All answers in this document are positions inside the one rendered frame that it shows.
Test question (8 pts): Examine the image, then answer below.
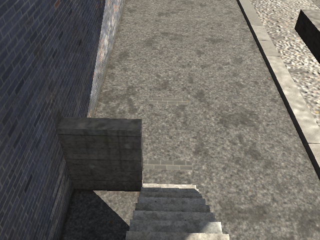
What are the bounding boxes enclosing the stairs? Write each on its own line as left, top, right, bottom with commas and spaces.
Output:
125, 183, 230, 240

